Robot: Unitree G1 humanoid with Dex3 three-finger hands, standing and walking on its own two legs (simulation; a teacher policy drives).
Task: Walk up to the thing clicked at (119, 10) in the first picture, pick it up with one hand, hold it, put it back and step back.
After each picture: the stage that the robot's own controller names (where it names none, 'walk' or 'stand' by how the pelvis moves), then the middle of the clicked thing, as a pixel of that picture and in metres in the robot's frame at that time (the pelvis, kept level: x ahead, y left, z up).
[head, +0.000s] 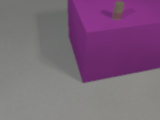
stand; (118, 10) +1.04 -0.29 -0.10
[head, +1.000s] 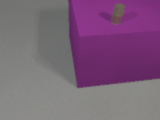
walk; (117, 14) +0.93 -0.23 -0.08
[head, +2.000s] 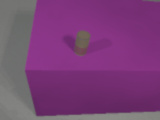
walk; (81, 43) +0.62 -0.01 -0.07
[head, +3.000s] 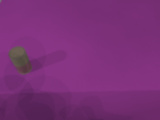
walk; (21, 60) +0.49 +0.26 -0.06
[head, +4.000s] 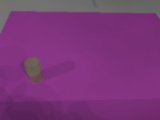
walk; (34, 70) +0.49 +0.21 -0.10
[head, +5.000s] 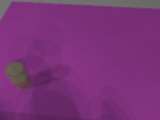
stand; (19, 76) +0.41 +0.26 -0.07
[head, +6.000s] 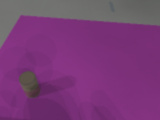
stand; (30, 85) +0.42 +0.22 -0.10
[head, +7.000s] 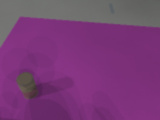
stand; (27, 86) +0.42 +0.23 -0.11
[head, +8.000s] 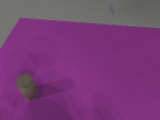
stand; (27, 87) +0.41 +0.23 -0.11
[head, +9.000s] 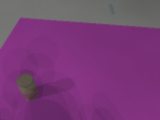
stand; (28, 87) +0.41 +0.23 -0.11
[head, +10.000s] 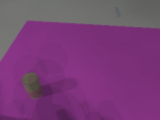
rise first; (32, 86) +0.42 +0.24 -0.10
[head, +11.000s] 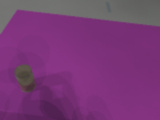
go down; (25, 79) +0.44 +0.22 -0.08
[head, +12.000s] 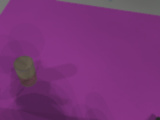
go down; (26, 71) +0.42 +0.20 -0.04
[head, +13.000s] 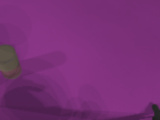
close in; (8, 62) +0.42 +0.22 -0.02
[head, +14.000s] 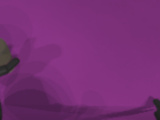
close; (0, 57) +0.44 +0.22 +0.01
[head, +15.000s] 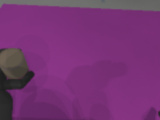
lift; (16, 68) +0.36 +0.18 +0.10
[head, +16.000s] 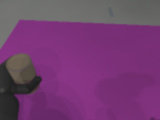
hold; (24, 74) +0.33 +0.17 +0.12
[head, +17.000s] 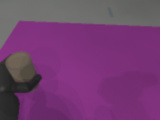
hold; (24, 73) +0.33 +0.17 +0.12
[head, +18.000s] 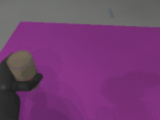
hold; (25, 71) +0.34 +0.17 +0.13
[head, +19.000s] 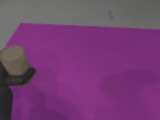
crouch; (18, 66) +0.35 +0.19 +0.14
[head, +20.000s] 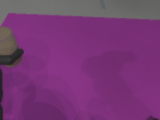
lower; (6, 48) +0.43 +0.22 +0.13
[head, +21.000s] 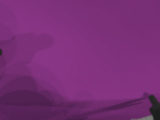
lower; out of the picture +0.46 +0.23 +0.03
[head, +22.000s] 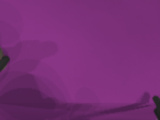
lower; out of the picture +0.44 +0.23 +0.01
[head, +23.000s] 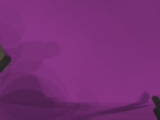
lower; out of the picture +0.44 +0.22 +0.02
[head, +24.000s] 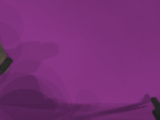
lower; out of the picture +0.44 +0.22 +0.01
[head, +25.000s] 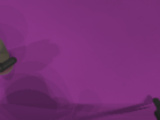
open; out of the picture +0.44 +0.22 +0.01
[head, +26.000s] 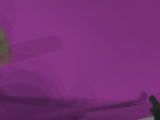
sink last; out of the picture +0.45 +0.21 +0.01
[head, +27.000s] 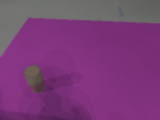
sink last; (35, 79) +0.44 +0.22 -0.05
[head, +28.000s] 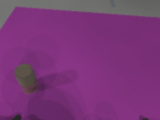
stand; (27, 79) +0.41 +0.22 -0.04
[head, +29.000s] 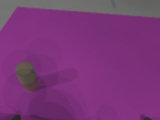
stand; (27, 77) +0.42 +0.22 -0.03
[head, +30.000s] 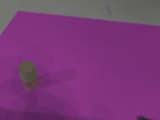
stand; (29, 75) +0.44 +0.22 -0.05
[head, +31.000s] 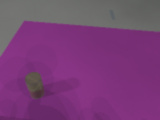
stand; (35, 85) +0.42 +0.22 -0.10
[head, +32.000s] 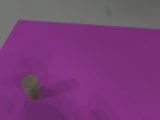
stand; (32, 88) +0.40 +0.22 -0.10
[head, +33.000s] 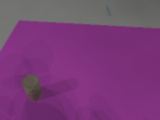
stand; (33, 88) +0.41 +0.22 -0.10
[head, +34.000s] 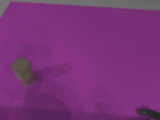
walk; (24, 72) +0.43 +0.25 -0.08
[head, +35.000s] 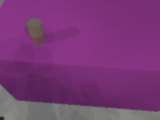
walk; (37, 32) +0.62 +0.19 -0.07
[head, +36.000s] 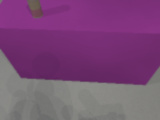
walk; (35, 6) +0.87 +0.29 -0.07
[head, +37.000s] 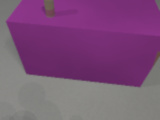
stand; (49, 7) +1.04 +0.22 -0.09
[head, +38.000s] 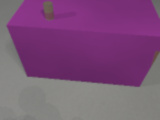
stand; (48, 10) +1.05 +0.21 -0.11
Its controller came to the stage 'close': yes
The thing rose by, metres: 0.22
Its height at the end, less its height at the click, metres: +0.00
